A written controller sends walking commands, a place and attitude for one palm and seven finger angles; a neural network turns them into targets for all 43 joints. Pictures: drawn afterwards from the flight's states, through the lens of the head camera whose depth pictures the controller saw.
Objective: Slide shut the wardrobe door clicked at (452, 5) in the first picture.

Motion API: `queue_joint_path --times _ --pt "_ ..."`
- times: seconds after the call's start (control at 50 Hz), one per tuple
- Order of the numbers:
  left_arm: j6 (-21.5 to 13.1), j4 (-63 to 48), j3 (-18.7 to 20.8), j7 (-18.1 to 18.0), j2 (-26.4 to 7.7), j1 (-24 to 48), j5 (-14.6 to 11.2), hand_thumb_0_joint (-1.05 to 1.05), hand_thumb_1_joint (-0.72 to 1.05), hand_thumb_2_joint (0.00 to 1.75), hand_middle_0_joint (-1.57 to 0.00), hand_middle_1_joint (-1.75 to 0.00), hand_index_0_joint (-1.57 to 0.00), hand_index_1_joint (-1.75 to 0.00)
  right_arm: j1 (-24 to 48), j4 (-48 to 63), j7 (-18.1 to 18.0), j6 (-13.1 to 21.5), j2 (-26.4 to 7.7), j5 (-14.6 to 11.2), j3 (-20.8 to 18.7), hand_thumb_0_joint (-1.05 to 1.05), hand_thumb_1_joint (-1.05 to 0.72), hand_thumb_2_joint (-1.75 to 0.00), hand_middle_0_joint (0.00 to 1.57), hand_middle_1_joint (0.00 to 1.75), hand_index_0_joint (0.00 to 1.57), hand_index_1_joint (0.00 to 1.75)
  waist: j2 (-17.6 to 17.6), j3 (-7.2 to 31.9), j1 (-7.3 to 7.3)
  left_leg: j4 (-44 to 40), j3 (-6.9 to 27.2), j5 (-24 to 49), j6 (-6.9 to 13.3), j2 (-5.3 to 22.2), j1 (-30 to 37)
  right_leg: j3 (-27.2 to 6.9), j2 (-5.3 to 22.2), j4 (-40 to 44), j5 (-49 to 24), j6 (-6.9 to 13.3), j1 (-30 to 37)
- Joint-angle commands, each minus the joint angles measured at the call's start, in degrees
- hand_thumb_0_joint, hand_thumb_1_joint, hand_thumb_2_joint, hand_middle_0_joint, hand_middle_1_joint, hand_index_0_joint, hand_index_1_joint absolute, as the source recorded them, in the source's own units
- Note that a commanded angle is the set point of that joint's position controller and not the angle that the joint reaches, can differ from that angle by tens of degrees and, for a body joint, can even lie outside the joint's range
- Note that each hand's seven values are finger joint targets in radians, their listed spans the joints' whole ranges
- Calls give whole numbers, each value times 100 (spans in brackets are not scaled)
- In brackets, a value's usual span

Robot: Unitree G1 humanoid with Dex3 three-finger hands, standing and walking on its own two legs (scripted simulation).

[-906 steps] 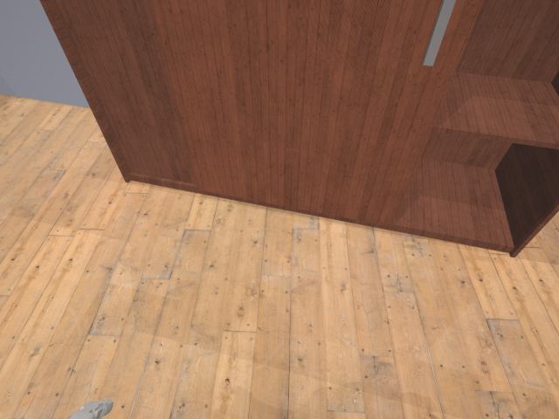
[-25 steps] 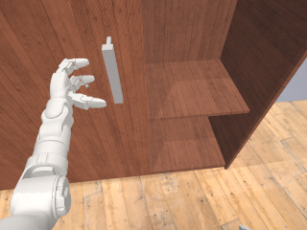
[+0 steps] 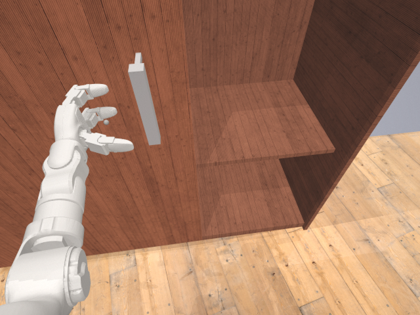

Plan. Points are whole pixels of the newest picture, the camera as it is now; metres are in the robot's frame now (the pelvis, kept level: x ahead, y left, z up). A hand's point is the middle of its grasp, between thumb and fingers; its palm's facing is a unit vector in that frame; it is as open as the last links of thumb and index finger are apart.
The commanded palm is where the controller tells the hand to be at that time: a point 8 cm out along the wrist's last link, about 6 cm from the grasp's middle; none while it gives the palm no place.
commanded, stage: move the hooked fingers beside the handle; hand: left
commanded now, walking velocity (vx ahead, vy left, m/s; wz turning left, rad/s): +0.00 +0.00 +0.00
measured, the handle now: (147, 101) +0.50 +0.13 +0.14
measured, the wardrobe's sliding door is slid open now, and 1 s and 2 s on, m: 0.52 0.52 0.52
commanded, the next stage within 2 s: feel for the door with the fingertips in 0.10 s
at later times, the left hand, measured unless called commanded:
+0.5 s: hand (124, 121) +0.44 +0.16 +0.15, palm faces +0.12 -0.99 +0.01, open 14.0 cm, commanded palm +0.41 +0.21 +0.15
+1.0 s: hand (130, 113) +0.46 +0.15 +0.15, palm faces +0.14 -0.99 +0.01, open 14.0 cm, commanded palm +0.44 +0.21 +0.15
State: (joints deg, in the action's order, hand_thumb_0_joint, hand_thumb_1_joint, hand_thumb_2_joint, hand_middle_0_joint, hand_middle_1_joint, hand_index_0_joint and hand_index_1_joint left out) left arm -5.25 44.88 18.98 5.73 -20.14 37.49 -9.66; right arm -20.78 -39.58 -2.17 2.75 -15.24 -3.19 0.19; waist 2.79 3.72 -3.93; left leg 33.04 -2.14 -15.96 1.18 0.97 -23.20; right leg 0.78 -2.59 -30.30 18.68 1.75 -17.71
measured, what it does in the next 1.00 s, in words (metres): stands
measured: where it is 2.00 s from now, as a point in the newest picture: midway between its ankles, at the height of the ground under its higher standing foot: outside the picture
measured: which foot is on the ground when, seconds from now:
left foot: down 0.00-1.00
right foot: down 0.00-1.00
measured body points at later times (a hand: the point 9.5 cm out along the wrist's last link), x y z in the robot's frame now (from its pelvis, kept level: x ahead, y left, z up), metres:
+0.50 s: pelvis +0.00 +0.00 +0.00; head +0.02 -0.01 +0.45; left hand +0.43 +0.21 +0.15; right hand +0.10 -0.25 -0.12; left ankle +0.01 +0.11 -0.73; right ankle -0.04 -0.10 -0.73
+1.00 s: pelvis -0.01 -0.01 +0.00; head +0.03 -0.02 +0.45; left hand +0.45 +0.21 +0.15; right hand +0.05 -0.27 -0.13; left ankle +0.01 +0.11 -0.73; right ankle -0.04 -0.10 -0.73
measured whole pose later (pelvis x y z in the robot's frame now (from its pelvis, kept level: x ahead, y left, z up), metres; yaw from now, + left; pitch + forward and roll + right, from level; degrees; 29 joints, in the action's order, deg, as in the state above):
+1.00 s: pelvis -0.01 -0.01 +0.00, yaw +1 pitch +6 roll -1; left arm -6.0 52.2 16.1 0.1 -16.8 46.0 -7.6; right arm -19.7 -41.7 -1.6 3.6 -15.2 -2.4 0.0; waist 2.7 2.9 -4.5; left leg 33.0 -1.5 -15.2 0.8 0.9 -24.2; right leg 1.5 -2.6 -30.9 18.5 2.1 -18.8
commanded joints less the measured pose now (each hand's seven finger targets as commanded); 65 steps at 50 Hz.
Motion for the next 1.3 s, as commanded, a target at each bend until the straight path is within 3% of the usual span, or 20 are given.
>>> queue_joint_path --times 0.0,0.12,0.14,0.2,0.24,0.28,0.38,0.42,0.54,0.56,0.64,0.66,0.74,0.76,0.82,0.96,1.12,1.18,1.24,1.28 --pt "-373 -1552 -93 0 -1095 2777 -106 0 -50 30 -30 -120 -30 -120 117 608 -82 259 -767 -7 -262 0 -90 -90 20 30 20 30 -25 1635 -91 -97 220 1816 156 -21 1601 8 17 353 -2164 -114 -98" --pt "-361 -1725 -122 -130 -1025 2846 -65 0 -50 30 -30 -120 -30 -120 197 599 -79 307 -744 20 -253 0 -90 -90 20 30 20 30 57 1873 -20 -90 263 2006 134 -26 1777 27 43 287 -2242 -95 -36" --pt "-368 -1739 -194 -147 -922 2775 -58 0 -50 30 -30 -120 -30 -120 210 600 -68 319 -729 21 -254 0 -90 -90 20 30 20 30 21 1886 -13 -85 273 2087 127 -22 1822 40 41 277 -2286 -91 -23" --pt "-307 -1588 23 -208 -1106 2542 -65 0 -50 30 -30 -120 -30 -120 235 608 -59 286 -758 29 -236 0 -90 -90 20 30 20 30 -221 1794 52 -110 239 2022 140 -34 1620 17 51 289 -2375 -108 115" --pt "-215 -1448 -328 -211 -673 2634 -69 0 -50 30 -30 -120 -30 -120 311 632 -48 295 -715 0 -207 0 -90 -90 20 30 20 30 -214 1506 -33 -134 228 1820 139 -35 1556 42 53 334 -2199 -115 -69" --pt "-203 -1395 -169 -285 -892 2711 -31 0 -50 30 -30 -120 -30 -120 310 622 -54 275 -739 7 -205 0 -90 -90 20 30 20 30 -183 1482 -6 -144 227 1706 142 -39 1485 18 61 346 -2097 -106 -52" --pt "-326 -1540 -386 -429 -613 3021 11 0 -50 30 -30 -120 -30 -120 326 622 -37 317 -683 28 -208 0 -90 -90 20 30 20 30 -42 1708 -21 -112 277 1743 118 -30 1704 13 52 316 -1973 -88 -148" --pt "-344 -1491 -482 -482 -473 3164 15 0 -50 30 -30 -120 -30 -120 286 576 -22 339 -670 45 -214 0 -90 -90 20 30 20 30 -130 1772 -61 -106 303 1811 105 -18 1743 32 40 292 -2014 -97 -164" --pt "-308 -1446 -397 -638 -446 2927 84 0 -50 30 -30 -120 -30 -120 260 584 29 333 -655 67 -229 0 -90 -90 20 30 20 30 -311 1812 34 -126 239 1876 111 -39 1574 32 38 271 -2213 -108 46" --pt "-312 -1359 -207 -690 -699 2892 122 0 -50 30 -30 -120 -30 -120 238 552 20 307 -685 81 -234 0 -90 -90 20 30 20 30 -326 1769 74 -128 233 1832 109 -39 1478 22 59 283 -2166 -96 129" --pt "-357 -1445 -210 -720 -695 3078 161 0 -50 30 -30 -120 -30 -120 222 565 15 306 -650 86 -224 0 -90 -90 20 30 20 30 -339 1742 17 -152 185 1808 132 -49 1454 -8 46 292 -2274 -119 158" --pt "-377 -1364 -44 -737 -918 3019 191 0 -50 30 -30 -120 -30 -120 175 533 4 282 -688 105 -243 0 -90 -90 20 30 20 30 -476 1749 52 -149 185 1816 139 -40 1385 -15 55 302 -2278 -115 257" --pt "-372 -1290 -259 -627 -660 3087 170 0 -50 30 -30 -120 -30 -120 149 534 8 289 -654 80 -239 0 -90 -90 20 30 20 30 -151 1739 1 -144 147 1797 130 -57 1483 -37 38 319 -2303 -112 134" --pt "-367 -1123 -107 -639 -868 3016 182 0 -50 30 -30 -120 -30 -120 100 491 -4 263 -697 81 -249 0 -90 -90 20 30 20 30 -322 1672 8 -146 163 1737 135 -53 1382 -25 47 343 -2227 -102 188" --pt "-365 -984 -385 -567 -601 3487 136 0 -50 30 -30 -120 -30 -120 80 443 -10 282 -690 60 -243 0 -90 -90 20 30 20 30 -262 1491 -167 -144 160 1466 152 -62 1388 -52 38 419 -2006 -138 -112" --pt "-597 -451 -40 -578 -1077 3823 218 0 -50 30 -30 -120 -30 -120 -134 300 -13 278 -756 118 -262 0 -90 -90 20 30 20 30 -299 1739 -141 -82 160 1489 162 -80 1222 -101 73 341 -2078 -137 17" --pt "-757 -109 -119 -484 -1053 4362 239 0 -50 30 -30 -120 -30 -120 -278 243 5 261 -773 116 -266 0 -90 -90 20 30 20 30 -274 1717 -336 6 193 1434 173 -64 1243 -91 45 303 -1994 -166 -295" --pt "-787 -29 -285 -461 -811 4279 244 0 -50 30 -30 -120 -30 -120 -278 249 27 279 -759 113 -271 0 -90 -90 20 30 20 30 -114 1718 -331 6 231 1339 151 -49 1336 -53 32 280 -1752 -138 -471" --pt "-795 -166 -288 -449 -737 3925 199 0 -50 30 -30 -120 -30 -120 -256 327 57 297 -754 109 -276 0 -90 -90 20 30 20 30 -107 1897 -215 10 228 1536 147 -54 1369 -37 16 227 -1938 -119 -316" --pt "-788 -212 -143 -466 -893 3795 198 0 -50 30 -30 -120 -30 -120 -255 354 67 275 -773 105 -278 0 -90 -90 20 30 20 30 -195 1886 -156 0 247 1530 144 -45 1319 -27 8 216 -1919 -113 -263"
